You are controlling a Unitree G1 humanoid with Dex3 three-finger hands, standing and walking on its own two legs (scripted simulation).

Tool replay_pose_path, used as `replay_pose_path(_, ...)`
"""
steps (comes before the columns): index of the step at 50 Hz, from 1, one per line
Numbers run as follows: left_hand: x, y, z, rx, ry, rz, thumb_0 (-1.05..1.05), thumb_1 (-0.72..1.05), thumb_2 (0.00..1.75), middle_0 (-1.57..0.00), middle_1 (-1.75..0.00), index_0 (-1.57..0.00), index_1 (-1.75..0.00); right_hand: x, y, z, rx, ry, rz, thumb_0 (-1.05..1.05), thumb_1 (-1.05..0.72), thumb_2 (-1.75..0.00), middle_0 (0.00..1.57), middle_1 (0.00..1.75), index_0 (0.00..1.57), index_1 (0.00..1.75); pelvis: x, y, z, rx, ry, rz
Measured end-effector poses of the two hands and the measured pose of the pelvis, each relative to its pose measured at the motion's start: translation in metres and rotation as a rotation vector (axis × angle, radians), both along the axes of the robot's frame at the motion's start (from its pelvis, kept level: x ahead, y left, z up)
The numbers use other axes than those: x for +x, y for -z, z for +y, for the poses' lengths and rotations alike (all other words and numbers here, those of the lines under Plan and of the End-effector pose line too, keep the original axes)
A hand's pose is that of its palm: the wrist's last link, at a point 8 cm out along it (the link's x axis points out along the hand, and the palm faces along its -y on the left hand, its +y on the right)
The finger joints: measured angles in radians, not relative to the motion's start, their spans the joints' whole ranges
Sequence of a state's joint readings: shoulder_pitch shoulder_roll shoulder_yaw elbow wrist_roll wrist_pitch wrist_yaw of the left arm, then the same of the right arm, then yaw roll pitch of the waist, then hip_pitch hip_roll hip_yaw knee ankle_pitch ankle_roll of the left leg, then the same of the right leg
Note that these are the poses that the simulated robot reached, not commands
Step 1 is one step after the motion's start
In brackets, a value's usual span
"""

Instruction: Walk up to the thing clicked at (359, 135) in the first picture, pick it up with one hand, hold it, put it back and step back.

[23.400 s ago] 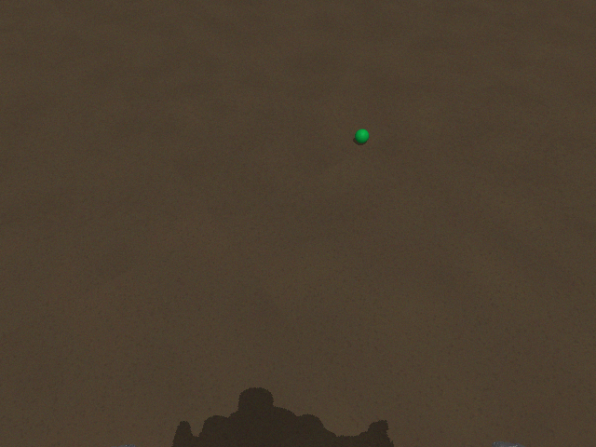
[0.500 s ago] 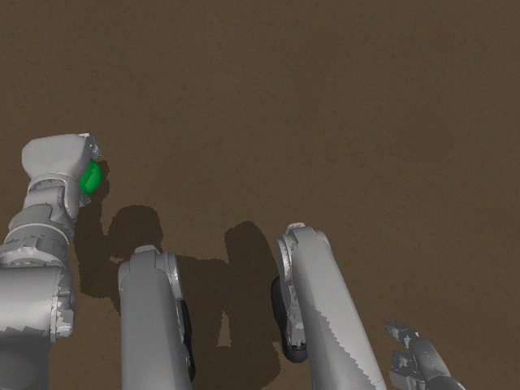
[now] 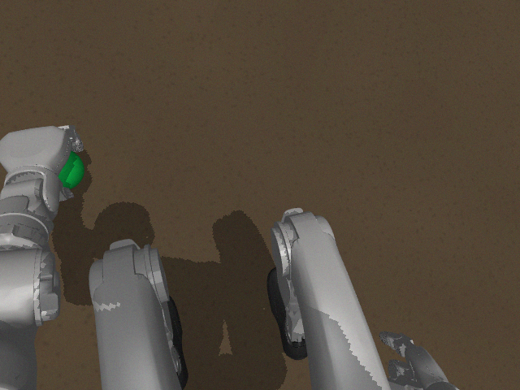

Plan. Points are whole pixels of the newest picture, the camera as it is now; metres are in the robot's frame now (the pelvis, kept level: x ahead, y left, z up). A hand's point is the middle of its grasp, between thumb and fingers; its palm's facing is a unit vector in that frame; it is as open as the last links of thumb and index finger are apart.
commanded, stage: crouch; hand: left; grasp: from above
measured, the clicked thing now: (59, 169) +0.47 +0.27 -0.19
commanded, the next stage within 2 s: lower in 0.06 s
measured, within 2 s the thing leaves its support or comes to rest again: neither
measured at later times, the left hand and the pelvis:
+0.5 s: hand (67, 179) +0.46 +0.27 -0.22, palm faces -0.47 -0.07 -0.88, open 9.4 cm; pelvis +0.00 +0.00 -0.04, yaw -1 degrees
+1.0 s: hand (77, 181) +0.46 +0.27 -0.26, palm faces -0.46 -0.09 -0.88, open 9.4 cm; pelvis +0.01 +0.00 -0.06, yaw -4 degrees
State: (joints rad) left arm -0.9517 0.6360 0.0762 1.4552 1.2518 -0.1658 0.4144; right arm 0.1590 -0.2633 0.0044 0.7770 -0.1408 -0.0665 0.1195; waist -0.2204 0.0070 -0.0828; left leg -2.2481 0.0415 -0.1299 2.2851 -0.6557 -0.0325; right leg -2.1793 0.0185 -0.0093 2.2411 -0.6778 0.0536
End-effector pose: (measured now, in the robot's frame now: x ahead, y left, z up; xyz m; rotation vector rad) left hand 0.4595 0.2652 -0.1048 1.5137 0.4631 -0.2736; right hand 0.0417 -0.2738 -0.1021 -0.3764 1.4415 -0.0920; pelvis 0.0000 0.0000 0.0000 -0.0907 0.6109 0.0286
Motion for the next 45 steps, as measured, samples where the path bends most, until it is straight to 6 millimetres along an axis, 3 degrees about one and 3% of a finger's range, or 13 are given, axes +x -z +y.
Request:
replay_pose_path(12,0.003,0.017,0.003,0.000,-0.006,0.006,-0.01,0.04,0.51,-0.64,-0.66,-0.71,-0.65,-0.002,0.016,0.002,0.010,-0.016,0.010,0.00,-0.91,-0.90,0.20,0.30,0.20,0.30,0.000,0.017,0.000,-0.005,0.004,-0.015)
replay_pose_path(28,0.004,0.061,0.002,-0.023,0.009,0.008,-0.01,0.04,0.45,-0.69,-0.62,-0.77,-0.59,-0.004,0.027,-0.002,-0.012,-0.061,0.037,0.00,-0.91,-0.90,0.20,0.30,0.20,0.30,0.003,0.040,0.000,-0.021,0.016,-0.039)
replay_pose_path(45,0.011,0.089,0.004,-0.034,-0.022,0.006,-0.01,0.02,0.45,-0.71,-0.60,-0.79,-0.57,-0.008,0.035,0.003,0.008,-0.103,0.056,0.00,-0.91,-0.90,0.20,0.30,0.20,0.30,0.006,0.055,0.001,-0.042,0.032,-0.061)
